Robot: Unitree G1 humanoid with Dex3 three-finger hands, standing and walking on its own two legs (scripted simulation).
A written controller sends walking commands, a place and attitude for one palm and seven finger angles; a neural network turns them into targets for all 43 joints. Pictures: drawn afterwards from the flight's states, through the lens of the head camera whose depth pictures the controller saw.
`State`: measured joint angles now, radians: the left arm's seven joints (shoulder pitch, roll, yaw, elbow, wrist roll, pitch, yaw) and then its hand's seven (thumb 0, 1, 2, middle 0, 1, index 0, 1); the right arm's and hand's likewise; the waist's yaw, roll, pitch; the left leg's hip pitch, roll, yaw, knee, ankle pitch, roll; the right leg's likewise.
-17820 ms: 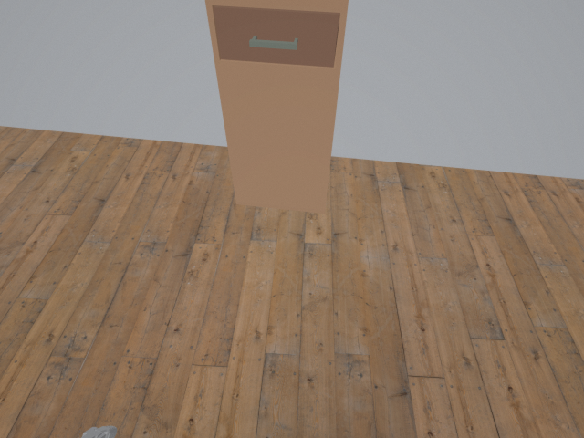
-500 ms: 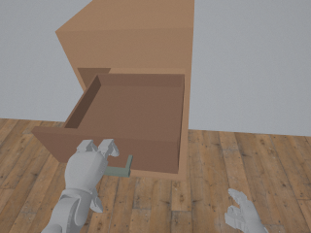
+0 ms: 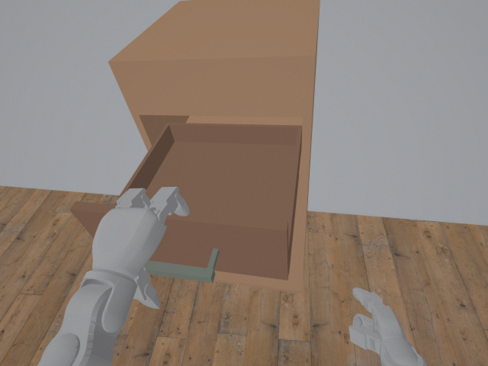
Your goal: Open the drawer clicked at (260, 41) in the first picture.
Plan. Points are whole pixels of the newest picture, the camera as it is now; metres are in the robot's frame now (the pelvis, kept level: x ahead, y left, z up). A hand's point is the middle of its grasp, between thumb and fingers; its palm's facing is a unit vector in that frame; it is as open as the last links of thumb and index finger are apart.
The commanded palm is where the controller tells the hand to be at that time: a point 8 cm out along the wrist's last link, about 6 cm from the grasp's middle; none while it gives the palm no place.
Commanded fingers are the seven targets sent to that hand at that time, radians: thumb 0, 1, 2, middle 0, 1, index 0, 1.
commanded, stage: lift the hand off the handle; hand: left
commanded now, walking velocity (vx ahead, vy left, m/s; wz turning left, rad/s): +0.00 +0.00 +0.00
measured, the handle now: (175, 260) +0.27 +0.19 +0.02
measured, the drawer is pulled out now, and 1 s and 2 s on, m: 0.30 0.30 0.30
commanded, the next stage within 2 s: draw the hand back to the body in 0.36 s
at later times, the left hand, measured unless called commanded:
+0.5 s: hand (146, 231) +0.24 +0.18 +0.16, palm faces +0.15 -0.14 -0.98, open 13.9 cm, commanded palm +0.19 +0.18 +0.22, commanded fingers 0.00 -0.50 0.30 -0.30 -1.20 -0.30 -1.20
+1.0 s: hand (110, 245) +0.21 +0.22 +0.16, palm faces +0.15 -0.09 -0.98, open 13.9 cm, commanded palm +0.17 +0.22 +0.22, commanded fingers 0.00 -0.50 0.30 -0.30 -1.20 -0.30 -1.20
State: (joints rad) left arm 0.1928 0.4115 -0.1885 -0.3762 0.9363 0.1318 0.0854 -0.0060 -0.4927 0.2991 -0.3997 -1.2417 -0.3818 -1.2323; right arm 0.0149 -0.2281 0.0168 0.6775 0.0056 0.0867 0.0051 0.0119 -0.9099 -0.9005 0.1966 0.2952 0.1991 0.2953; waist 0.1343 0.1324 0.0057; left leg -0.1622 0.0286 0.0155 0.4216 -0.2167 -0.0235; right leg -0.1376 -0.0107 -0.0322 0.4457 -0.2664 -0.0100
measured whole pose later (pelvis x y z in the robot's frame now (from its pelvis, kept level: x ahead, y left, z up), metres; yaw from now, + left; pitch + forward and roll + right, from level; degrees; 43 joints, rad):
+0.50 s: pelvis -0.01 -0.01 +0.00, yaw +0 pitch -4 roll +1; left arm 0.11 0.46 -0.13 -0.45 0.86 0.22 -0.07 -0.01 -0.50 0.30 -0.32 -1.20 -0.32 -1.21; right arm 0.00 -0.27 0.04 0.65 0.03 0.14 0.04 0.01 -0.91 -0.90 0.20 0.30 0.20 0.30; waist 0.12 0.15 0.01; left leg -0.14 0.03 0.02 0.40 -0.19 -0.03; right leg -0.13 0.00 -0.03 0.44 -0.25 -0.02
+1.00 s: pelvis -0.01 +0.00 +0.00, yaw +0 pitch -3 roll +0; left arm 0.28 0.54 0.03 -0.50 0.80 0.12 -0.03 -0.01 -0.49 0.30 -0.32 -1.20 -0.32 -1.21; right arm 0.03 -0.27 0.03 0.64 0.03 0.10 0.00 0.01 -0.91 -0.90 0.20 0.30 0.20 0.30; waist 0.12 0.14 0.01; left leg -0.17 0.03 0.01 0.43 -0.21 -0.02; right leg -0.14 -0.01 -0.03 0.45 -0.26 -0.01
